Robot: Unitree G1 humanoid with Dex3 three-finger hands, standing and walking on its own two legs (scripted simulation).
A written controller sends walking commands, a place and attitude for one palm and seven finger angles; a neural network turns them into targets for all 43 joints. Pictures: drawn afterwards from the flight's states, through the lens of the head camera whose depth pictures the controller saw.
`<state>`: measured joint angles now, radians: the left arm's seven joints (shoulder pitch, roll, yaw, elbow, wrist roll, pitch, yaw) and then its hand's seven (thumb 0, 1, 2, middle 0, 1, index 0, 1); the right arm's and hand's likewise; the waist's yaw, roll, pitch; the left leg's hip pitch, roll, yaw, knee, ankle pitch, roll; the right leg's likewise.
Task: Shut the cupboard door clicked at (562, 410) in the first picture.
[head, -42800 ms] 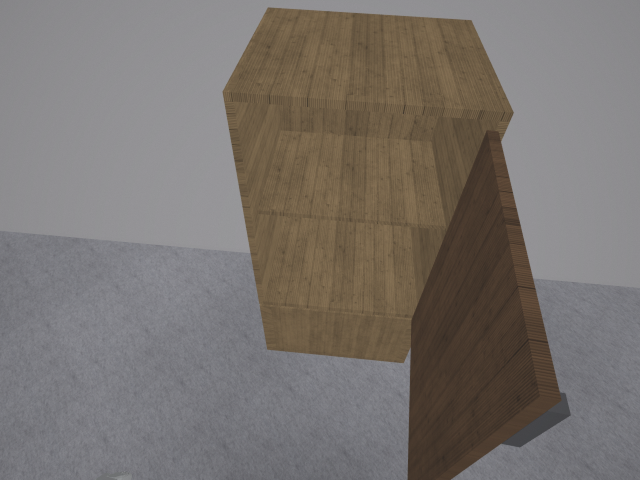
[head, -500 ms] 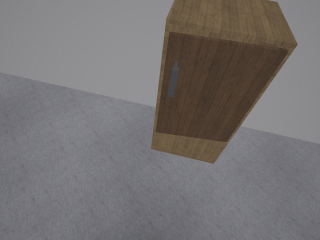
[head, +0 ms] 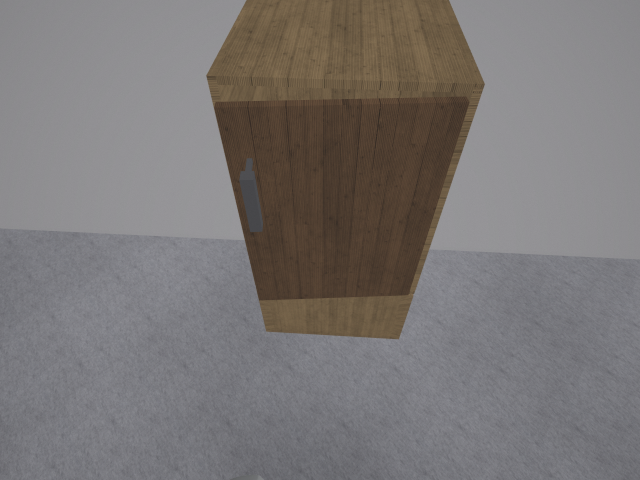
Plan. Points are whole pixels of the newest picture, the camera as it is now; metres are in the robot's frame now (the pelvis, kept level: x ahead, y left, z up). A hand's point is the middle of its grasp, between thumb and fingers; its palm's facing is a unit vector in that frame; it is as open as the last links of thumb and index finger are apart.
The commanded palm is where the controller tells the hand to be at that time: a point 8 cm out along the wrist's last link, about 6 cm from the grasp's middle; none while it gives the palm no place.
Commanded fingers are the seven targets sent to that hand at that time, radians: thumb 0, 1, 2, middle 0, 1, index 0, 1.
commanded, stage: take the last steps up to it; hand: left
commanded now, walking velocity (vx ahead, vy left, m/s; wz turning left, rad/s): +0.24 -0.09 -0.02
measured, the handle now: (253, 195) +0.61 +0.15 -0.03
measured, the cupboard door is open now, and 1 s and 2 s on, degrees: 6 6 6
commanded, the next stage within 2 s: come to a stop and stand still in 0.20 s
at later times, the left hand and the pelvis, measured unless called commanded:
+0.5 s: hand (240, 459) +0.19 +0.13 -0.18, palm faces +0.03 -0.97 -0.22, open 7.3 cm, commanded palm none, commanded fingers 0.00 0.90 0.90 -0.20 -0.30 -0.20 -0.30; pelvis +0.15 -0.06 -0.01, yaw +0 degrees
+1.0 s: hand (220, 471) +0.17 +0.16 -0.18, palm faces +0.08 -0.96 -0.26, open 7.3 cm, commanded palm none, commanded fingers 0.00 0.90 0.90 -0.20 -0.30 -0.20 -0.30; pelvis +0.13 -0.05 -0.01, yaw +2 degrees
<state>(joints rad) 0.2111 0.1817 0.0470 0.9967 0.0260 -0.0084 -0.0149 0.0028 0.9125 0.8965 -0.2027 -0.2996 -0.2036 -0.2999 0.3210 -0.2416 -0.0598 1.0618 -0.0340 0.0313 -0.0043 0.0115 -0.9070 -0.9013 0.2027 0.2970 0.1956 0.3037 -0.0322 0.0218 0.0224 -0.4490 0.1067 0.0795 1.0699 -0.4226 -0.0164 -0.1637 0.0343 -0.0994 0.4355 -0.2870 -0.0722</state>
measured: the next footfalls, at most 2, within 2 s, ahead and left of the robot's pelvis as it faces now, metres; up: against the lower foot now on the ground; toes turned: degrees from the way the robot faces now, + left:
left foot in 0.24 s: +0.20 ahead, +0.08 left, +0.00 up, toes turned +7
right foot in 0.52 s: +0.23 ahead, -0.20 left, +0.00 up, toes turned -2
